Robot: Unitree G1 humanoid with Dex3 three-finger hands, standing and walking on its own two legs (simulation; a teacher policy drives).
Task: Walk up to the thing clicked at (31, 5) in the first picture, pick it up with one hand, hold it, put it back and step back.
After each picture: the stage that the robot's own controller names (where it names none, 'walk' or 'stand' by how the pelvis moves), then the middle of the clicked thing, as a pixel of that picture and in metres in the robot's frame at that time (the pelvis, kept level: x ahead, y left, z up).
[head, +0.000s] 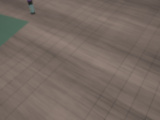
stand; (31, 6) +2.20 +0.79 -0.65
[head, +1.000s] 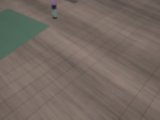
walk; (54, 10) +2.15 +0.36 -0.63
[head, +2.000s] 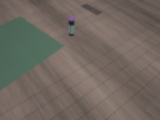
walk; (71, 26) +1.59 +0.14 -0.65
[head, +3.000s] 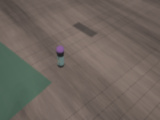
walk; (60, 57) +1.10 +0.20 -0.65
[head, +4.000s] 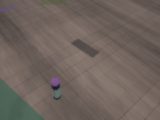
walk; (56, 88) +0.74 +0.20 -0.65
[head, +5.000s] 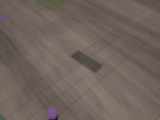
stand; (54, 119) +0.47 +0.21 -0.63
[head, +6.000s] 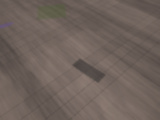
stand; out of the picture +0.39 +0.21 -0.65
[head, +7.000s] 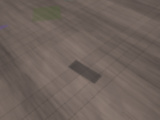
stand; out of the picture +0.39 +0.22 -0.66
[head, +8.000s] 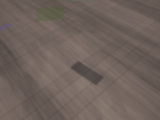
stand; out of the picture +0.38 +0.22 -0.66
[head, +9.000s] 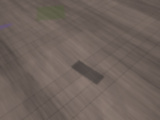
stand; out of the picture +0.38 +0.22 -0.66
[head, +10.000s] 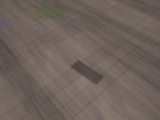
go down; out of the picture +0.37 +0.22 -0.66
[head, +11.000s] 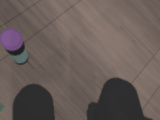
go down; (16, 49) +0.48 +0.22 -0.26
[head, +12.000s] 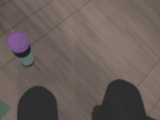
approach; (23, 52) +0.48 +0.21 -0.26
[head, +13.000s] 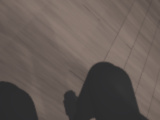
close in; out of the picture +0.47 +0.26 -0.17
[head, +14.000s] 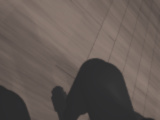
close; out of the picture +0.46 +0.28 -0.17
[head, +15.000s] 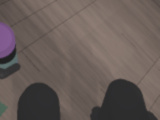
lift; (2, 54) +0.38 +0.25 -0.03
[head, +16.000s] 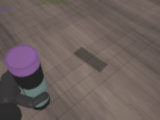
hold; (32, 83) +0.32 +0.16 +0.09
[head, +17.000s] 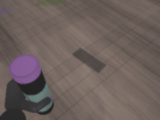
hold; (36, 89) +0.31 +0.16 +0.05
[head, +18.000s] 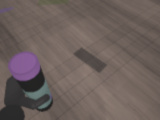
hold; (35, 86) +0.32 +0.16 +0.05
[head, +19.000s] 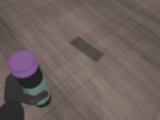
crouch; (34, 83) +0.34 +0.17 +0.02
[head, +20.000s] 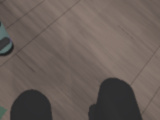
lower; out of the picture +0.49 +0.22 -0.03
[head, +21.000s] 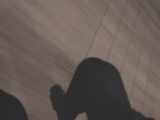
lower; out of the picture +0.47 +0.27 -0.17
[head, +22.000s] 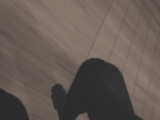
lower; out of the picture +0.47 +0.27 -0.17
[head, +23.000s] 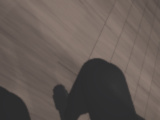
lower; out of the picture +0.46 +0.27 -0.17
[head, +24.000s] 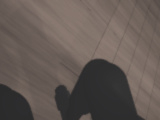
lower; out of the picture +0.45 +0.27 -0.17
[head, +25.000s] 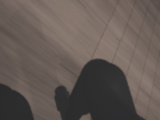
loosen; out of the picture +0.45 +0.27 -0.17
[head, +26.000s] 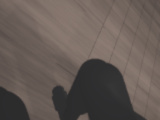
withdraw; out of the picture +0.45 +0.27 -0.17
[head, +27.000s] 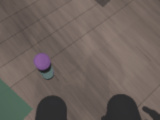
walk; (45, 68) +0.46 +0.19 -0.36
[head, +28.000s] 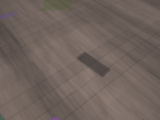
stand; out of the picture +0.39 +0.18 -0.60
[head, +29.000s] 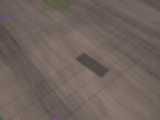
stand; out of the picture +0.39 +0.19 -0.60
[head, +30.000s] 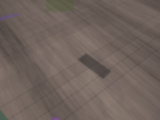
stand; out of the picture +0.39 +0.19 -0.62
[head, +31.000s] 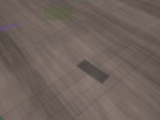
stand; out of the picture +0.39 +0.20 -0.66
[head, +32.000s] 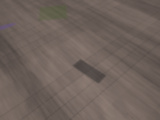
stand; out of the picture +0.38 +0.21 -0.66
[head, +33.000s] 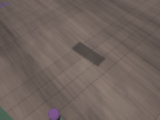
walk; (56, 118) +0.39 +0.21 -0.65
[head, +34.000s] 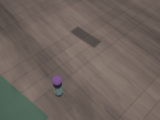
walk; (57, 86) +0.64 +0.17 -0.64
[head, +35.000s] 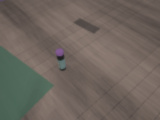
stand; (61, 60) +0.98 +0.28 -0.63
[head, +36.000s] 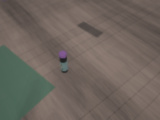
stand; (63, 62) +0.99 +0.21 -0.64
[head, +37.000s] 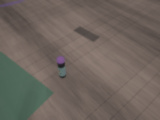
stand; (61, 67) +0.98 +0.20 -0.66
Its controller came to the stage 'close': yes
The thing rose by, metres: 0.70
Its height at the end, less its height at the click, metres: +0.00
